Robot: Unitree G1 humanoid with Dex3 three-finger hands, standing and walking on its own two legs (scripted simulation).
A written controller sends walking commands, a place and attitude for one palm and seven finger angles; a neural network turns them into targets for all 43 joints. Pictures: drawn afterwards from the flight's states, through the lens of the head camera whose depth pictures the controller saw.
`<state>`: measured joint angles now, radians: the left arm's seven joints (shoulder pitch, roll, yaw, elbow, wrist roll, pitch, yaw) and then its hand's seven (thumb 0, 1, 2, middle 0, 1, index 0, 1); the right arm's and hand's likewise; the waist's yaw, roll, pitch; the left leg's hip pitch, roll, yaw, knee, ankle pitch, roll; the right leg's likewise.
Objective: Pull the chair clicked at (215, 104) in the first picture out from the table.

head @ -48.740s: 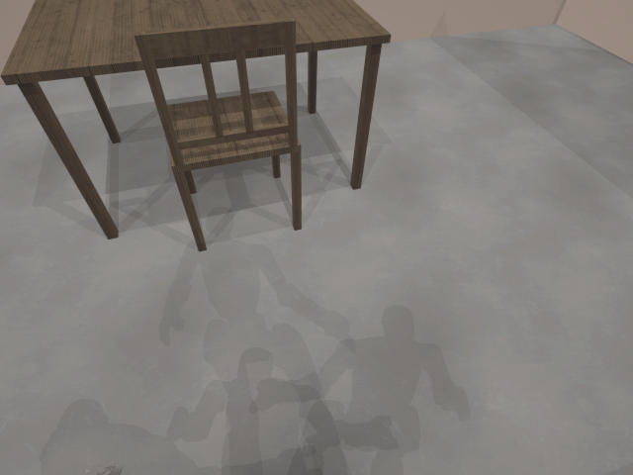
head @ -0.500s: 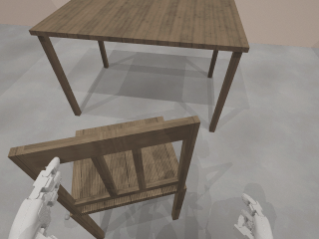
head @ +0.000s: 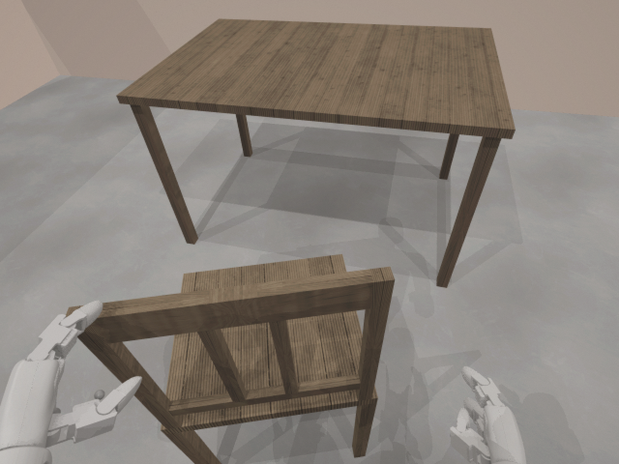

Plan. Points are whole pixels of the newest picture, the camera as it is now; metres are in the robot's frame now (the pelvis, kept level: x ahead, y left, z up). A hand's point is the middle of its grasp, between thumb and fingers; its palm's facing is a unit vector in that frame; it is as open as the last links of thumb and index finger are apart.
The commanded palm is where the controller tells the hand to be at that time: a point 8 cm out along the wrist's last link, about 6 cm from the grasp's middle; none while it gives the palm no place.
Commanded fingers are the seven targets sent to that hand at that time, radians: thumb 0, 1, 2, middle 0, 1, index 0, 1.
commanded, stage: draw the hand back to the body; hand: left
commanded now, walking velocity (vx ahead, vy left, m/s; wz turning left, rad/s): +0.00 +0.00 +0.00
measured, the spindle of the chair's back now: (225, 365) +0.28 +0.20 -0.11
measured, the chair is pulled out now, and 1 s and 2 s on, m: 0.59 0.58 0.58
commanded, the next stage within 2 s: step back with the hand held close in 0.54 s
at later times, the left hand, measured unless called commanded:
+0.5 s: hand (99, 320) +0.20 +0.25 +0.15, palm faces +0.37 -0.81 -0.44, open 7.5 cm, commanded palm +0.15 +0.29 +0.18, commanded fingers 0.00 0.90 0.90 -0.20 -0.30 -0.20 -0.30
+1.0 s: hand (61, 335) +0.18 +0.28 +0.15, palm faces +0.31 -0.80 -0.52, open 7.4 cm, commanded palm +0.13 +0.32 +0.18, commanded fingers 0.00 0.90 0.90 -0.20 -0.30 -0.20 -0.30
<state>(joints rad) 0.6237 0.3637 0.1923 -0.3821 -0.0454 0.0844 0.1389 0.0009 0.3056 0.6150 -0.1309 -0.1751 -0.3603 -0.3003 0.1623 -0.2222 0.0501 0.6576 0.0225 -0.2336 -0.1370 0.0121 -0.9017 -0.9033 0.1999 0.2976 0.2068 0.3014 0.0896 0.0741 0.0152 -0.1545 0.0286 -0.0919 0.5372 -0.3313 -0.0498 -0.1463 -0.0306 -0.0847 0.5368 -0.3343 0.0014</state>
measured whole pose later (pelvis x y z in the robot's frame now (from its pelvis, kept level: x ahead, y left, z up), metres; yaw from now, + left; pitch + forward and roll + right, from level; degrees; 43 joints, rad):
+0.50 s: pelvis +0.00 +0.00 +0.01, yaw -3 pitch -4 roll +0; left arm 0.51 0.35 0.33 -0.40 -0.06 -0.04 0.11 0.01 0.88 0.90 -0.22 -0.30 -0.21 -0.30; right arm 0.17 -0.23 0.00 0.66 0.02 -0.13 -0.10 0.01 -0.90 -0.90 0.20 0.30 0.21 0.30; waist 0.04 0.07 0.01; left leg -0.09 0.05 -0.05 0.45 -0.30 -0.05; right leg -0.11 -0.01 -0.04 0.47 -0.29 0.00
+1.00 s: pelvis -0.03 +0.03 +0.01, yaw -3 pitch +0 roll +0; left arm 0.59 0.41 0.38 -0.49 -0.05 -0.10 0.12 0.01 0.89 0.90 -0.21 -0.30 -0.21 -0.30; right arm 0.14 -0.20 -0.01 0.61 0.01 -0.03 -0.09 0.01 -0.90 -0.90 0.20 0.30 0.21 0.30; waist 0.01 0.03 0.03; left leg -0.23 0.01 -0.03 0.47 -0.24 -0.01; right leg -0.23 -0.05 -0.02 0.44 -0.21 0.04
